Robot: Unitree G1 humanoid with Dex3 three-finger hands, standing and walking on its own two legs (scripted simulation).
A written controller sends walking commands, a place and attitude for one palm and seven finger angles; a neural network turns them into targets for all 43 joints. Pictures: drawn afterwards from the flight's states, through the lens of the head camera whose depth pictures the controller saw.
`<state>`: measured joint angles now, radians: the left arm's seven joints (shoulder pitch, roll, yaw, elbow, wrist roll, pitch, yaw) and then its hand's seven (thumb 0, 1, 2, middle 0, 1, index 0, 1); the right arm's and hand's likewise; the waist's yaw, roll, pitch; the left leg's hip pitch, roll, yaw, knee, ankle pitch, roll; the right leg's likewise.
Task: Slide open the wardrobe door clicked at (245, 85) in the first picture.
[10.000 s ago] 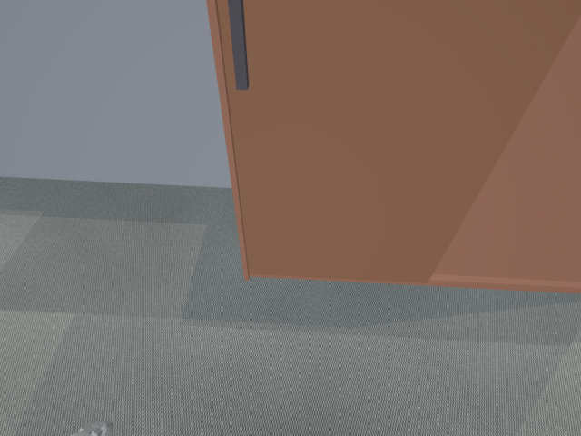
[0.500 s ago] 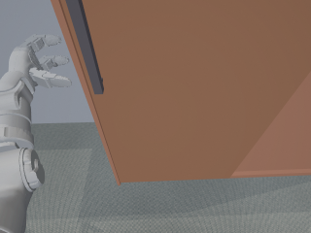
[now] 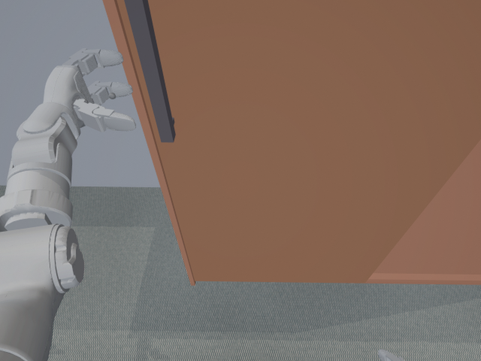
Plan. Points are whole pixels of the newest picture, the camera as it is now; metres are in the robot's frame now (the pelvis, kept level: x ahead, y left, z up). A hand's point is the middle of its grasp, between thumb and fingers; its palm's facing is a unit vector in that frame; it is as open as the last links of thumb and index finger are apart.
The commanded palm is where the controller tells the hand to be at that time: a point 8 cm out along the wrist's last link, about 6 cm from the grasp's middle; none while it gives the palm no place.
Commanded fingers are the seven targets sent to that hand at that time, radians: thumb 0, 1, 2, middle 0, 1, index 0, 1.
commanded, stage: feel for the door with the fingertips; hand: left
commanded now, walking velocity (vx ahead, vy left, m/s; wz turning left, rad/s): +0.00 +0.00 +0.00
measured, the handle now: (153, 57) +0.53 +0.16 +0.25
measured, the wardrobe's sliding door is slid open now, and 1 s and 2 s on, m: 0.00 0.00 0.00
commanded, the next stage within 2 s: slide the fingers in behind the handle in 0.90 s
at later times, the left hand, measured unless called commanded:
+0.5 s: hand (136, 92) +0.46 +0.18 +0.23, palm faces +0.03 -1.00 +0.00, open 14.0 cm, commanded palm +0.45 +0.23 +0.22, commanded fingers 0.00 -0.50 0.30 -0.30 -1.20 -0.30 -1.20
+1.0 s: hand (135, 86) +0.48 +0.18 +0.23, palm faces +0.02 -1.00 +0.01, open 13.8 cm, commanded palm +0.46 +0.23 +0.22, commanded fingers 0.00 -0.50 0.30 -0.30 -1.20 -0.30 -1.20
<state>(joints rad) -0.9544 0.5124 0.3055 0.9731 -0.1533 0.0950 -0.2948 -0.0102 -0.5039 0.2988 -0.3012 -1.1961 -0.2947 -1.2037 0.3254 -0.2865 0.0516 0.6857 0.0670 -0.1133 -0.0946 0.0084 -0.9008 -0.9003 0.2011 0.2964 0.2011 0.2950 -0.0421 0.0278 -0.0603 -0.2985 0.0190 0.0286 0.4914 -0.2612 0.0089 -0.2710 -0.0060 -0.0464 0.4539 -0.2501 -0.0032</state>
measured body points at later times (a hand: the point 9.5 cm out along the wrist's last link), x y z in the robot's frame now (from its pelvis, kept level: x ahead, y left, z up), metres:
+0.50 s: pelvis +0.00 -0.01 +0.00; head +0.01 -0.02 +0.45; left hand +0.46 +0.23 +0.23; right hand +0.06 -0.27 -0.11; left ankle -0.01 +0.11 -0.74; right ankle -0.01 -0.12 -0.74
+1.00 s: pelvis +0.00 +0.00 +0.00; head +0.02 +0.00 +0.45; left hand +0.47 +0.24 +0.23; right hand +0.03 -0.27 -0.12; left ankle -0.01 +0.11 -0.74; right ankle -0.01 -0.12 -0.74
